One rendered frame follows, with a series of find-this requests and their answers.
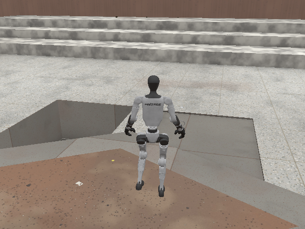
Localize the robot left forearm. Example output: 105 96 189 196
126 115 134 130

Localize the robot right hand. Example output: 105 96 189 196
174 128 185 139

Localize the robot right forearm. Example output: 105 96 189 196
173 115 183 131

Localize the robot left foot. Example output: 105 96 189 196
136 180 144 190

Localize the robot left hand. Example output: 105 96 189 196
125 127 135 136

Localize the right robot upper arm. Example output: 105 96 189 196
163 96 177 123

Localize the robot left shin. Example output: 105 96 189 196
138 151 146 184

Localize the left robot upper arm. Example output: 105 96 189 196
130 96 143 122

